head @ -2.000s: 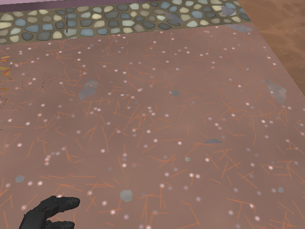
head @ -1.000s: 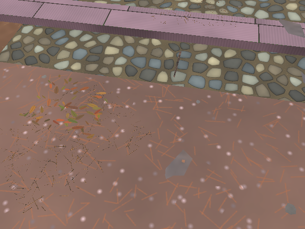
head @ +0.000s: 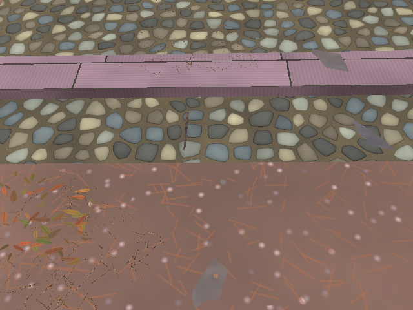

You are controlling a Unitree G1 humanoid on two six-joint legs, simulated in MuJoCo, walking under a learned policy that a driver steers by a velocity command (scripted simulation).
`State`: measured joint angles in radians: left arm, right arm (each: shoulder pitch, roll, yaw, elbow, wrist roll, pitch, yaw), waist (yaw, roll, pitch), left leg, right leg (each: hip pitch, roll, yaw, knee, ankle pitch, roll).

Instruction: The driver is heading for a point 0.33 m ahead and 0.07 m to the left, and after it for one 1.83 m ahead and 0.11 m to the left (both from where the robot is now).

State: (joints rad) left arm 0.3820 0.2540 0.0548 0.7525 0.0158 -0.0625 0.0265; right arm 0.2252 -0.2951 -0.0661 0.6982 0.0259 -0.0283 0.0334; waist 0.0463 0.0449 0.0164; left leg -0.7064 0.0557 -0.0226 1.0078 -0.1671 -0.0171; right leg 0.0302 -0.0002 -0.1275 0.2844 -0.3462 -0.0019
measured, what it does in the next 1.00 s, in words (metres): walks ahead: left foot, then right foot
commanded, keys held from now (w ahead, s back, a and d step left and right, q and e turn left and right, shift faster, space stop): q+shift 0.34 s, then e+shift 0.66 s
